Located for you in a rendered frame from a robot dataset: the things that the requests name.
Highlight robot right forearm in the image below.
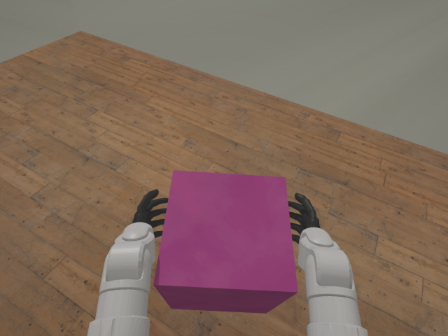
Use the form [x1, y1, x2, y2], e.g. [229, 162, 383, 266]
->
[297, 227, 368, 336]

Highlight carton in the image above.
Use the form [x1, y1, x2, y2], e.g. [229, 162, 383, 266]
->
[153, 170, 298, 314]

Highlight robot left hand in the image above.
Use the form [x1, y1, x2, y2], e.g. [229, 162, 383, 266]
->
[132, 189, 168, 238]

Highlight robot right hand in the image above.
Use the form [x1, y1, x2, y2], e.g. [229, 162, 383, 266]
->
[288, 193, 320, 244]

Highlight robot left forearm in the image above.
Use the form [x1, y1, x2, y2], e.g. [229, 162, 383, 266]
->
[87, 222, 156, 336]

